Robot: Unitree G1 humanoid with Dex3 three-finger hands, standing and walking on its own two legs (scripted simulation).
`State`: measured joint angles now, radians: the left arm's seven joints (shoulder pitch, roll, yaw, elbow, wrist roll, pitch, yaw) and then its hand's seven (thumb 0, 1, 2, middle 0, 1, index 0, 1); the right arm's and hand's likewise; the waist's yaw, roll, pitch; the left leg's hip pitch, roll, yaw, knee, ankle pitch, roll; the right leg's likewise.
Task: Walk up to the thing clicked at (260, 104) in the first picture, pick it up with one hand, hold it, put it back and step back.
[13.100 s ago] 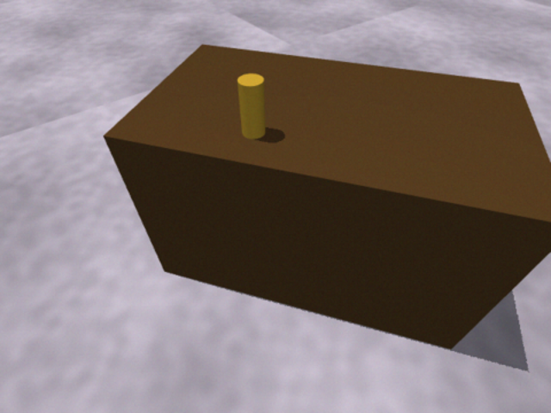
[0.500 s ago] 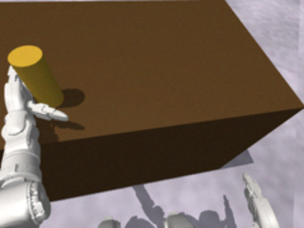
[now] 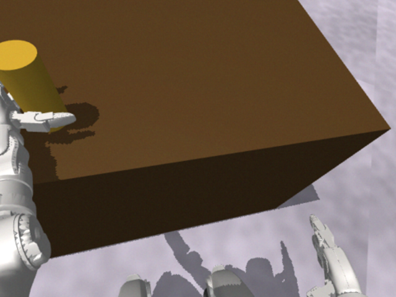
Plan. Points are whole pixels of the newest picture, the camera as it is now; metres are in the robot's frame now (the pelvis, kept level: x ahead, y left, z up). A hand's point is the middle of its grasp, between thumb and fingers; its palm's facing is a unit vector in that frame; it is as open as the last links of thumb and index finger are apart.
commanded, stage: close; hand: left
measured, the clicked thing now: (34, 91) +0.51 +0.24 +0.09
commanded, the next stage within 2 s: settle in 0.30 s
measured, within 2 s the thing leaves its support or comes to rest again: leaves its support in 0.78 s
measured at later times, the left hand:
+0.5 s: hand (43, 107) +0.49 +0.23 +0.07, palm faces +0.21 -0.98 -0.01, open 9.0 cm
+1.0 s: hand (31, 96) +0.48 +0.23 +0.11, palm faces +0.22 -0.98 -0.03, open 9.2 cm
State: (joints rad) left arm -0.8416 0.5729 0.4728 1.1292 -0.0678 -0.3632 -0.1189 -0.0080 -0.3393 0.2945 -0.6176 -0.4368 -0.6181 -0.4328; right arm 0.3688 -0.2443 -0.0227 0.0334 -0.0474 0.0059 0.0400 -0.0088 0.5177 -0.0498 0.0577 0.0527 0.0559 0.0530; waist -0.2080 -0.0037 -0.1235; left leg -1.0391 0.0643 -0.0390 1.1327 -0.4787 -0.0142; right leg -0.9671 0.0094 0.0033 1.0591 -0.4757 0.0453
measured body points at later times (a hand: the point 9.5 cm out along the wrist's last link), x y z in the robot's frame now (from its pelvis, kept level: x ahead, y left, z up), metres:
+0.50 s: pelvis +0.01 +0.00 +0.00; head +0.12 +0.03 +0.44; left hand +0.47 +0.28 +0.07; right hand +0.16 -0.26 -0.01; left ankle +0.03 +0.12 -0.65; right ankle +0.01 -0.15 -0.65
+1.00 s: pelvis +0.01 +0.00 +0.02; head +0.09 +0.02 +0.46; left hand +0.46 +0.28 +0.11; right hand +0.16 -0.26 +0.00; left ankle +0.02 +0.12 -0.65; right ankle +0.01 -0.15 -0.65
